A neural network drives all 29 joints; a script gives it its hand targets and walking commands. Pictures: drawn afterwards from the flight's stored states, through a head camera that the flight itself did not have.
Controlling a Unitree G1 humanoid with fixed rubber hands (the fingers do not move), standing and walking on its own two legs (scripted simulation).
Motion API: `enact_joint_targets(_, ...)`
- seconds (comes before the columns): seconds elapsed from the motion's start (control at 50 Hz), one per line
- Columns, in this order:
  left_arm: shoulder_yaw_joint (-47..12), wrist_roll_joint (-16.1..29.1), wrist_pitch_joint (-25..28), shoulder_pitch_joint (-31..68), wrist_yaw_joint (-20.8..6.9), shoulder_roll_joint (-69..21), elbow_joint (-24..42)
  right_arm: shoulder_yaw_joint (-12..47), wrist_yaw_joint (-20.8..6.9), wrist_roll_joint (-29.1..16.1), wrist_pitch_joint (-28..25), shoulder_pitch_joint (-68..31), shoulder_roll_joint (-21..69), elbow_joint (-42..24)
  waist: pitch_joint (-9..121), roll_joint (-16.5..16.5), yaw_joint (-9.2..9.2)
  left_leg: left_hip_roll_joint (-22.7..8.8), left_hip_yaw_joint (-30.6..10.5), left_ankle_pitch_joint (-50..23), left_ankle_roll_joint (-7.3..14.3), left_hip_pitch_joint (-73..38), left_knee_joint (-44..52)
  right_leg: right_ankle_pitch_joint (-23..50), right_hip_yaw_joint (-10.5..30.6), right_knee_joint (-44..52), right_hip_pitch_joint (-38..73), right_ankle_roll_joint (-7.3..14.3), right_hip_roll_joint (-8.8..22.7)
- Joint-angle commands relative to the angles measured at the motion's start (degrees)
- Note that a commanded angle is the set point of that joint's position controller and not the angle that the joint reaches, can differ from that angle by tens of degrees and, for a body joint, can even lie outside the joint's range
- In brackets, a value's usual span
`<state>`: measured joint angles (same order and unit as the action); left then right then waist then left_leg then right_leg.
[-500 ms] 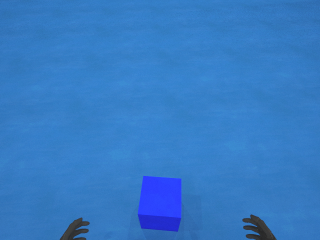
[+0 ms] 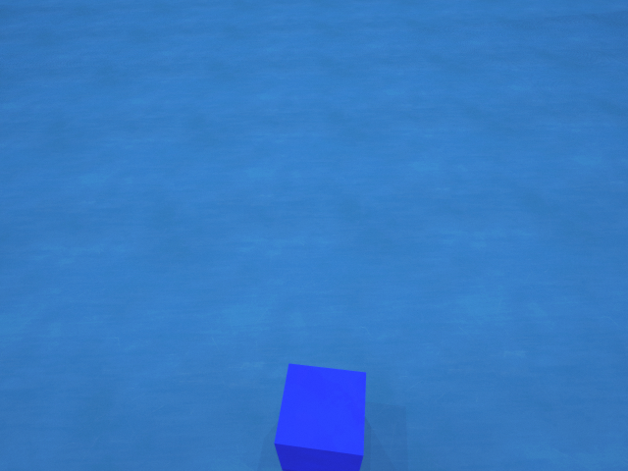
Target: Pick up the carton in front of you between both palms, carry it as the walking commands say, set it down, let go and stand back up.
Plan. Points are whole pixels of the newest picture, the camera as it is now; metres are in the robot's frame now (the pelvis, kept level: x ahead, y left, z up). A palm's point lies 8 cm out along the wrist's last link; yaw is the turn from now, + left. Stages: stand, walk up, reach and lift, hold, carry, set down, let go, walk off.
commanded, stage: stand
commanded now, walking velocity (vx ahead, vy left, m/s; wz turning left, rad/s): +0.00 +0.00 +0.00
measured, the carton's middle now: (323, 422) +0.41 +0.01 -0.64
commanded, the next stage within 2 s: none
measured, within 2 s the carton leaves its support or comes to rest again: neither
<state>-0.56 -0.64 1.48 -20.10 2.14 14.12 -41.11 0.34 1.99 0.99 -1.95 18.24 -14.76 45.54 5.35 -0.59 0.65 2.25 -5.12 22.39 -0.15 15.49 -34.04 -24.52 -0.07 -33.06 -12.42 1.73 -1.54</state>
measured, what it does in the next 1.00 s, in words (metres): stands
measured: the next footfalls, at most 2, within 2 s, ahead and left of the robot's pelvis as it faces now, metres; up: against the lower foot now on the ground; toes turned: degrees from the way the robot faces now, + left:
none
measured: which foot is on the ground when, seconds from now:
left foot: down 0.00-1.00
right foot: down 0.00-1.00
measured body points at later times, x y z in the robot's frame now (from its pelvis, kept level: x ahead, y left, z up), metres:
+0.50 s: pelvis -0.02 -0.01 +0.01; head -0.02 -0.01 +0.46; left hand -0.01 +0.25 -0.13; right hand +0.00 -0.26 -0.14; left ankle -0.05 +0.13 -0.73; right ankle -0.08 -0.10 -0.73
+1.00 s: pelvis -0.04 -0.02 +0.01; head -0.04 -0.02 +0.46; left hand -0.08 +0.21 -0.14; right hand -0.06 -0.24 -0.15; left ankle -0.05 +0.13 -0.73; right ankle -0.08 -0.10 -0.73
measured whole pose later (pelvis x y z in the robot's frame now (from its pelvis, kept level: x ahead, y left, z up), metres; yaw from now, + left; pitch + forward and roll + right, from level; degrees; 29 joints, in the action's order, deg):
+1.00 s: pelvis -0.04 -0.02 +0.01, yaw +2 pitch -1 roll +0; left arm -2.1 -0.9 0.3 -23.3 2.7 9.6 -60.4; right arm 2.5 2.8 0.6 1.0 19.5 -9.7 65.1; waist 0.2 -0.5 0.4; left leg 1.1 -7.3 16.4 -1.9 10.8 -28.1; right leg -19.3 -2.1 -27.7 -7.6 3.4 -2.5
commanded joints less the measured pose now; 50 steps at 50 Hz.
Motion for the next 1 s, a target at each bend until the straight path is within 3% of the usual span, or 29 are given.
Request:
enact_joint_targets(0.0,1.9,0.0,0.1,-2.6,0.4,7.2,2.2,-1.4,0.4,0.0,0.0,2.5,-6.0,-1.7,-1.5,0.9,-0.12,-4.8,-3.1,-26.5,1.3,-0.8,1.8,35.1,4.1,2.5,1.6,-0.1,6.4)
enact_joint_targets(0.44,0.7,-0.2,-1.2,-5.6,0.5,5.3,-8.5,-0.1,0.7,0.0,2.1,4.8,-4.3,8.3,-7.5,0.6,-0.21,-4.9,-4.4,-21.8,1.2,-1.9,6.2,23.2,4.0,7.7,2.9,1.0,6.3)
enact_joint_targets(0.98,-0.6,-0.3,-1.0,-8.0,0.8,0.5,-19.2,1.6,1.0,-0.4,2.8,5.3,0.8,19.8,-10.9,0.8,-0.32,-4.8,-4.2,-17.1,0.5,-1.1,9.0,18.3,4.9,11.4,2.7,1.9,6.5)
